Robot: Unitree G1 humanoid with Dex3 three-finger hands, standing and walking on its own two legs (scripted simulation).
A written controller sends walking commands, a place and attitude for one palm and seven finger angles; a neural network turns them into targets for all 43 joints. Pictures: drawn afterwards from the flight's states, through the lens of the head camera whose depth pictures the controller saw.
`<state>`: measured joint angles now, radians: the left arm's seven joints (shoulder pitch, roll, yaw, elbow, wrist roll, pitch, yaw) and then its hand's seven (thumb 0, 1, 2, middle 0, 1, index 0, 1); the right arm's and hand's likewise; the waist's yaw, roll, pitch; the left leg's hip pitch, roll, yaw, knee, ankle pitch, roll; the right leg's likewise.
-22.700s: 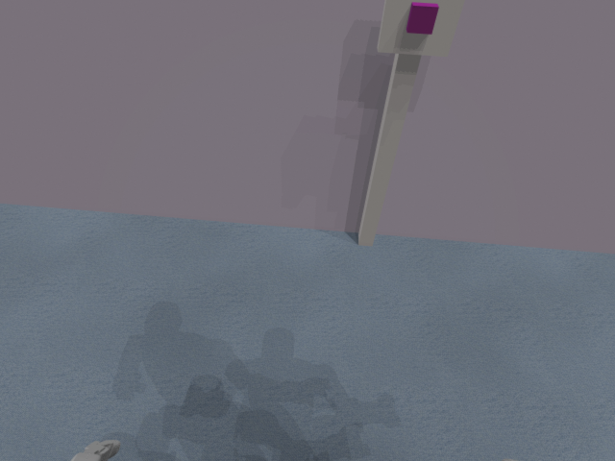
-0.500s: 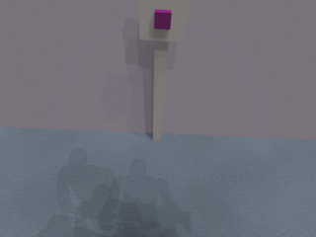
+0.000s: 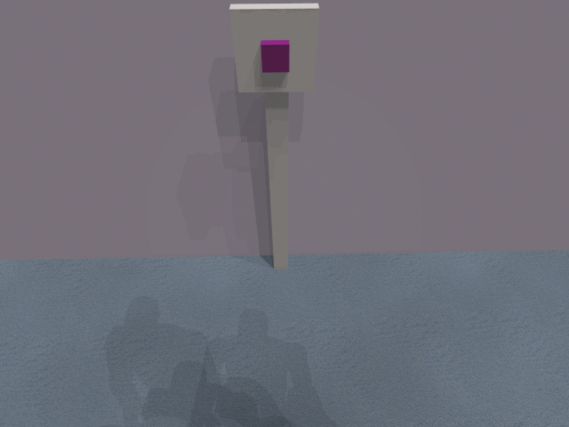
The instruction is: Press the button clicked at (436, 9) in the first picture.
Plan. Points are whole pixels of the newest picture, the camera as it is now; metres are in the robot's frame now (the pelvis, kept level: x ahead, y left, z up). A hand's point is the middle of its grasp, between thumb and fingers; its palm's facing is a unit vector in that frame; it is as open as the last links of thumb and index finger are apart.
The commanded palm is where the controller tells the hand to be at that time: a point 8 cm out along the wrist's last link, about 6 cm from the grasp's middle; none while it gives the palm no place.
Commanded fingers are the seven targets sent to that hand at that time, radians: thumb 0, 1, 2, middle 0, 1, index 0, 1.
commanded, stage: let the arm hang, fingers relaxed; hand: left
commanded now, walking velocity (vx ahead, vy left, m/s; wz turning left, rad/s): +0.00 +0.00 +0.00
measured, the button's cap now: (275, 55) +0.80 +0.06 +0.14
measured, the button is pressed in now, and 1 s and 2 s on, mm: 0 0 0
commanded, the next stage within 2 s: stand and wait in 0.18 s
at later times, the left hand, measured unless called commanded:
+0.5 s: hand out of the picture +0.01 +0.18 -0.17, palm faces +0.03 -0.97 -0.23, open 7.4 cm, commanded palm none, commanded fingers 0.00 0.90 0.90 -0.20 -0.30 -0.20 -0.30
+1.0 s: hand out of the picture +0.08 +0.20 -0.16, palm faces +0.01 -0.95 -0.31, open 7.4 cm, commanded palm none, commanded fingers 0.00 0.90 0.90 -0.20 -0.30 -0.20 -0.30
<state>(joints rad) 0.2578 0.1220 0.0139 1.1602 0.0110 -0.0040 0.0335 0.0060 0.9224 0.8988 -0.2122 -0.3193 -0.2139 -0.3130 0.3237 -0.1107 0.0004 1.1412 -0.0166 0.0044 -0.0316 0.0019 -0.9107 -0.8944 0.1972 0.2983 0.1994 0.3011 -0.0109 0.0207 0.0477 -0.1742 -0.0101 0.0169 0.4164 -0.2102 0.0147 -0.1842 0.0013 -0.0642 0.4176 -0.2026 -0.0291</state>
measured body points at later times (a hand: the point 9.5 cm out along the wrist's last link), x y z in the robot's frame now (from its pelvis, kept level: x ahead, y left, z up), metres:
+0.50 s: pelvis +0.01 -0.01 +0.00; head +0.03 -0.02 +0.45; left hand +0.01 +0.23 -0.15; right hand +0.00 -0.23 -0.16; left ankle +0.01 +0.11 -0.74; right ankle +0.02 -0.10 -0.74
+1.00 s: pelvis +0.02 -0.02 +0.00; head +0.04 -0.04 +0.45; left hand +0.08 +0.25 -0.13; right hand +0.06 -0.29 -0.15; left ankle +0.01 +0.11 -0.74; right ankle +0.02 -0.10 -0.74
